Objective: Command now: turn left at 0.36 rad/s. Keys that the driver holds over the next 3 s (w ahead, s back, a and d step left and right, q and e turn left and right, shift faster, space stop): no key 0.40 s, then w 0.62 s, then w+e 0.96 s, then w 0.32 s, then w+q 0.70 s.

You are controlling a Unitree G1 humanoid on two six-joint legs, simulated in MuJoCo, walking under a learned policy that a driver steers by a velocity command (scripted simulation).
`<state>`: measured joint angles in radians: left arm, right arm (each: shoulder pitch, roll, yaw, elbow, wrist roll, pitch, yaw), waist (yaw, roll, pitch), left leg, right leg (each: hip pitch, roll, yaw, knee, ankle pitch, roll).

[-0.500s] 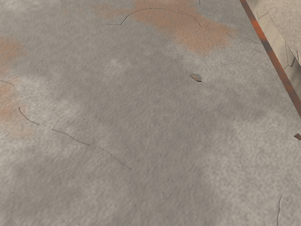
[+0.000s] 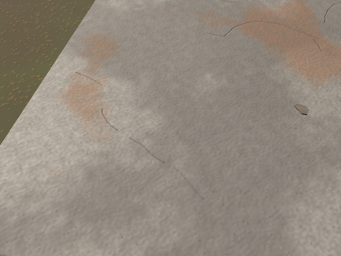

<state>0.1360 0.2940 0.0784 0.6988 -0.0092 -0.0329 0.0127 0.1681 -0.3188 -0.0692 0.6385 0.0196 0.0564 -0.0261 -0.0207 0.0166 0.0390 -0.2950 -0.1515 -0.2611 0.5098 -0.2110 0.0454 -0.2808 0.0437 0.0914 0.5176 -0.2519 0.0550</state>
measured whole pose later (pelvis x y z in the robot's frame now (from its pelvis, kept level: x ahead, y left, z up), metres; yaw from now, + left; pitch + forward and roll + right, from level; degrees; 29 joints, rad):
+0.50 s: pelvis +0.01 +0.01 +0.00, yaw +2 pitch -1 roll +0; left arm 0.21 0.26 0.02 0.77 0.00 -0.02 0.00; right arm 0.24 -0.25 -0.03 0.72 -0.01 0.03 -0.02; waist 0.01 -0.02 0.02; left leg -0.18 -0.02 -0.07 0.54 -0.34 0.00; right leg -0.25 -0.01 0.04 0.59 -0.37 0.02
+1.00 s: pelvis +0.16 -0.02 +0.01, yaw +3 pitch +1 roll +0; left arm 0.44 0.25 0.02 0.84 -0.01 -0.07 0.00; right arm 0.11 -0.28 -0.05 0.66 0.02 -0.07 0.03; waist 0.09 0.04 0.03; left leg -0.64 0.08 -0.01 0.70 -0.01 -0.01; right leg 0.06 0.04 -0.01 0.20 -0.28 -0.06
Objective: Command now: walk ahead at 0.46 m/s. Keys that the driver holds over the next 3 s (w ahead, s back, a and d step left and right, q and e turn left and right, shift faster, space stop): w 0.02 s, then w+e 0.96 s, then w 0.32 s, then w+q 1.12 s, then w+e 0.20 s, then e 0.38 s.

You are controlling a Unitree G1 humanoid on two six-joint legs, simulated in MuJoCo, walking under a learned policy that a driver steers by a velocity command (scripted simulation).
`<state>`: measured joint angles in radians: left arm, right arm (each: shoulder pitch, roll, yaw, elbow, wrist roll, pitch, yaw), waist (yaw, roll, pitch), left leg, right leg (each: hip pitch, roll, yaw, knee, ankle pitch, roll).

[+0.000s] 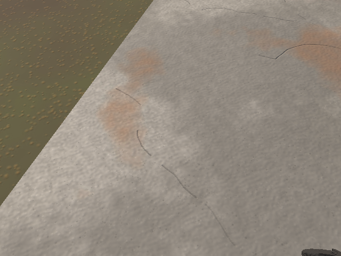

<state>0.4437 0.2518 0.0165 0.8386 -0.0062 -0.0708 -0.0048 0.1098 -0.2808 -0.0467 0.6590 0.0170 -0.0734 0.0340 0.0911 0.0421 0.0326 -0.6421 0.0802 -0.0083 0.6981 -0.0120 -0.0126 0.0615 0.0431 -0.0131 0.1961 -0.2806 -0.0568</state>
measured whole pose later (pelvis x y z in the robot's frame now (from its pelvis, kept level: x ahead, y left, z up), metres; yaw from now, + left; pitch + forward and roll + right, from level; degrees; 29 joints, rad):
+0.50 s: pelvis +0.28 +0.03 +0.00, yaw -12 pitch +0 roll +3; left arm 0.17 0.31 0.06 0.72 -0.02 -0.03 -0.01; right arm 0.32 -0.28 -0.07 0.83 -0.01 -0.11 0.01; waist -0.06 -0.05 0.04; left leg -0.01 -0.05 0.20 0.23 -0.21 0.04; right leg -0.69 -0.13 0.07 0.88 -0.04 0.01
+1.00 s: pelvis +0.54 -0.10 +0.00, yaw -29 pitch +2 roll +1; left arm 0.34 0.29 0.06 0.69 -0.02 -0.05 0.00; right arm 0.06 -0.31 -0.04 0.69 -0.01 -0.09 0.01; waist 0.06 0.04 0.05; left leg -0.66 0.09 -0.09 0.77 -0.06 -0.06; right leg -0.16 0.10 0.10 0.34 -0.20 -0.09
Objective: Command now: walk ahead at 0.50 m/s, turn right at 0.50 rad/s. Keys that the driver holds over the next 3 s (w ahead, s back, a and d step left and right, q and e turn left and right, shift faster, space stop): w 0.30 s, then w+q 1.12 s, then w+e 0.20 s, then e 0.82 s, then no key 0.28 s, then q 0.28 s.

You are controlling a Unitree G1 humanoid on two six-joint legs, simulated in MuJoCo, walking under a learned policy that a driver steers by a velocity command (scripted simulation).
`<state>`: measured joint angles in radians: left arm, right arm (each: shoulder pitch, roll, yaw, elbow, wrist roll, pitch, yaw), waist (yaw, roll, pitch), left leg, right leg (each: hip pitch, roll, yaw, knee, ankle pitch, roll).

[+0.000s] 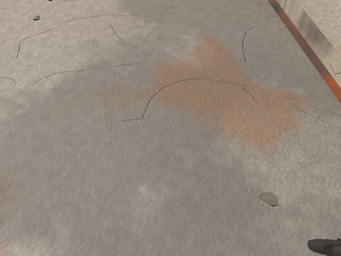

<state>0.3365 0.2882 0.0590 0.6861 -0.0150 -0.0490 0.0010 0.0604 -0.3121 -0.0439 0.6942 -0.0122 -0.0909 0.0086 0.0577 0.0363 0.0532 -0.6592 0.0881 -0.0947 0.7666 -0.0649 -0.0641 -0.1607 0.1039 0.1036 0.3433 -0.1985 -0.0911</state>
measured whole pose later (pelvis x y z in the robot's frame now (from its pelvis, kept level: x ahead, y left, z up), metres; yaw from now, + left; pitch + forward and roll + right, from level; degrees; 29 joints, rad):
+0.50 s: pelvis +0.28 +0.05 +0.00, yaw -2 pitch +2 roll +1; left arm 0.12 0.28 0.04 0.65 0.00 -0.08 0.00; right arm 0.39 -0.26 -0.04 0.83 0.02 -0.07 0.01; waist -0.08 -0.04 0.03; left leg -0.12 -0.07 -0.04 0.28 -0.19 0.06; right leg -0.60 -0.07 0.07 0.75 -0.15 0.03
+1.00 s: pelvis +0.53 +0.02 +0.00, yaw +14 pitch +1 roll -2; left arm 0.32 0.29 0.08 0.81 0.00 -0.09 0.00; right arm 0.16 -0.32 -0.07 0.68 0.02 -0.02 0.02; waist 0.07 0.05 0.04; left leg -0.68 0.10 -0.05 0.86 -0.08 -0.01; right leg -0.03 0.02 -0.16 0.24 -0.23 -0.02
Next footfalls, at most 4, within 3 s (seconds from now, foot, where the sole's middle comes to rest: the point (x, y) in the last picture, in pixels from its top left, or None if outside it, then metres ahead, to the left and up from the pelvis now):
0.18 left None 0.29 0.15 -0.78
0.68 right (223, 234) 0.54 -0.10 -0.78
1.18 left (146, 184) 0.75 0.22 -0.78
1.70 right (163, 121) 1.10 0.17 -0.78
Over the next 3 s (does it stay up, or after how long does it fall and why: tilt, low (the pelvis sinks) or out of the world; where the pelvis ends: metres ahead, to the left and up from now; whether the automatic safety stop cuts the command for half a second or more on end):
stays up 1.04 0.22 -0.01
